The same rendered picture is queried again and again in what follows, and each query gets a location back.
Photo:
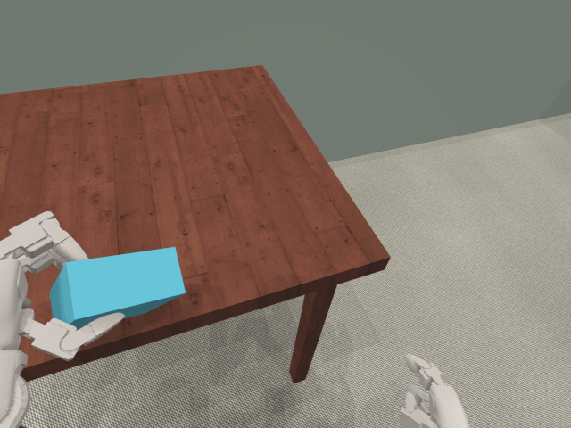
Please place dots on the robot left forearm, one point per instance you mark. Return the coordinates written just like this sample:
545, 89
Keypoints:
14, 390

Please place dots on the right robot hand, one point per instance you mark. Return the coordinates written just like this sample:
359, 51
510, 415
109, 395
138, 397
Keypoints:
440, 409

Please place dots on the table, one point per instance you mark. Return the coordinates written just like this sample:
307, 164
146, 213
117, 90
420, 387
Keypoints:
213, 163

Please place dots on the left robot hand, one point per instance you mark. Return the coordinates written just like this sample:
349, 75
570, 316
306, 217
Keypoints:
33, 246

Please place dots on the sponge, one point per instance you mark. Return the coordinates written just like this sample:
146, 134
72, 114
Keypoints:
131, 284

